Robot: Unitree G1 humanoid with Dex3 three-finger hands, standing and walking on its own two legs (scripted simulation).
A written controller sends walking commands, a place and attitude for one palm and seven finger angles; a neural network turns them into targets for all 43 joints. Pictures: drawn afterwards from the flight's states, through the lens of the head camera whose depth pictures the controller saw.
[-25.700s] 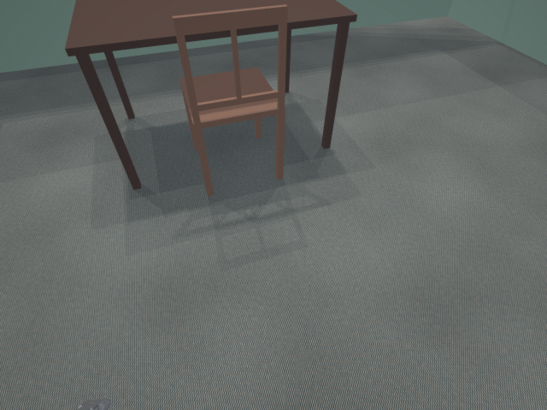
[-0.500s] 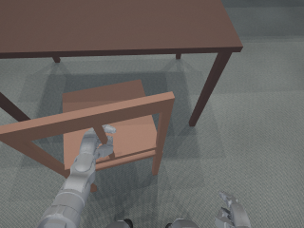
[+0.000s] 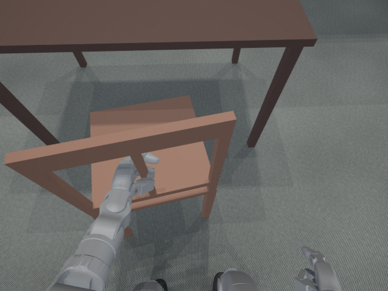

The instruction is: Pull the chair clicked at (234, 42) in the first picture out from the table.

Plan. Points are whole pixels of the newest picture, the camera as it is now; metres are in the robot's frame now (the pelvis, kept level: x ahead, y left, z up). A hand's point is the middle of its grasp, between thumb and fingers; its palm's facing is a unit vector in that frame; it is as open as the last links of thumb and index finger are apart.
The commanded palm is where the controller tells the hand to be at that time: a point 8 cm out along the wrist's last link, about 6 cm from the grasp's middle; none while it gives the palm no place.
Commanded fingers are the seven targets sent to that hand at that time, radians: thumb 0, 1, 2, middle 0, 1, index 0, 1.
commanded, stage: step backward, pulling the chair out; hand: left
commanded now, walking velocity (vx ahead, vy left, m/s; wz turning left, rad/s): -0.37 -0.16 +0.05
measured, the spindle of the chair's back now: (145, 175) +0.38 +0.12 -0.11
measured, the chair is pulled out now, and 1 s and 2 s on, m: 0.27 0.40 0.51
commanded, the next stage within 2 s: stop walking, hand still on the chair in 1.48 s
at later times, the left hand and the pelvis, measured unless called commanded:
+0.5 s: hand (149, 212) +0.27 +0.10 -0.06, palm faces -0.08 -0.98 -0.17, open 5.2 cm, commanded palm +0.24 +0.15 -0.06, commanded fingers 0.00 0.90 0.90 -0.50 -1.45 -0.50 -1.45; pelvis -0.07 +0.00 +0.00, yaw +2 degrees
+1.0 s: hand (147, 245) +0.21 +0.10 -0.06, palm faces -0.07 -0.98 -0.17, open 5.2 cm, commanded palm +0.17 +0.15 -0.06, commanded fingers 0.00 0.90 0.90 -0.50 -1.45 -0.50 -1.45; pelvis -0.14 +0.00 +0.00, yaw +2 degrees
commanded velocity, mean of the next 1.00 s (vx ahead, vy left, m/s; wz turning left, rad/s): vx -0.38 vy -0.03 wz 0.02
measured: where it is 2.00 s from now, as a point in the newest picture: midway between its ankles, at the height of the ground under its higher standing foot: outside the picture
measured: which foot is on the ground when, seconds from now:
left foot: down 0.00-0.14, up 0.16-0.38, down 0.40-0.66, up 0.68-0.90, down 0.92-1.00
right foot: down 0.00-1.00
